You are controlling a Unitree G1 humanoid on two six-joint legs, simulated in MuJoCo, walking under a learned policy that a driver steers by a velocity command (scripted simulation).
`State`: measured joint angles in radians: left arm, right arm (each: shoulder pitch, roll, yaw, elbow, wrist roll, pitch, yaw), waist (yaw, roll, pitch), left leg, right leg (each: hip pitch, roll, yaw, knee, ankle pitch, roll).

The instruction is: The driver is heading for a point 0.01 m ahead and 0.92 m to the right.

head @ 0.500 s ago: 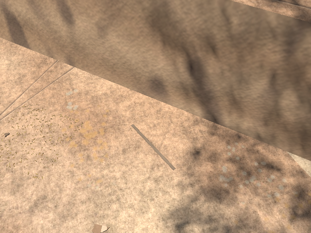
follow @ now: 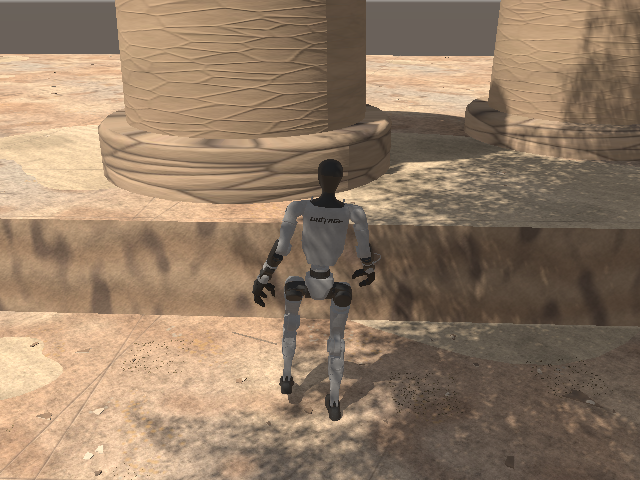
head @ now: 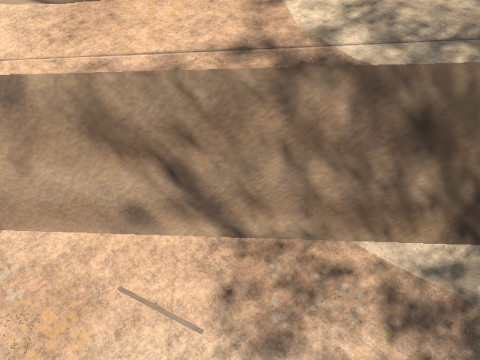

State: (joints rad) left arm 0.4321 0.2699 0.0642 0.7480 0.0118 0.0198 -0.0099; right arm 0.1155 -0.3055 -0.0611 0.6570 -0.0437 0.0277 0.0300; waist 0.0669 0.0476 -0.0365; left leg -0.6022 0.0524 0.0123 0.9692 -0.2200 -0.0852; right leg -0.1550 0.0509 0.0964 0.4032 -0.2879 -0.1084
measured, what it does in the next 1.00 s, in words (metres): walks ahead, turning right: left foot, then right foot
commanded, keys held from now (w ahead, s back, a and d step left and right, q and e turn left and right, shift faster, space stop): w+e+shift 1.00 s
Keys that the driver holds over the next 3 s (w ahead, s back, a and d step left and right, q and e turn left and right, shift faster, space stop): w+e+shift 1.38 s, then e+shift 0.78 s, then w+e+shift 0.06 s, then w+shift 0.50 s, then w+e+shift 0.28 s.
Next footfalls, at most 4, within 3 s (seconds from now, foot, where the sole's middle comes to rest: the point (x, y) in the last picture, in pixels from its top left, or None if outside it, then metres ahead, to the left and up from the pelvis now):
0.28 left None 0.31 0.12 -0.78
0.72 right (405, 349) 0.57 -0.30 -0.78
0.92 left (355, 326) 0.63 -0.17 -0.78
1.28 right None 0.52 -0.64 -0.78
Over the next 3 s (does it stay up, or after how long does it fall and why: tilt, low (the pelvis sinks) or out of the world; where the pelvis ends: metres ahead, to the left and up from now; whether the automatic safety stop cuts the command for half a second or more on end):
stays up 0.22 -1.16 -0.04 its command is cut before an obstacle after 0.3 s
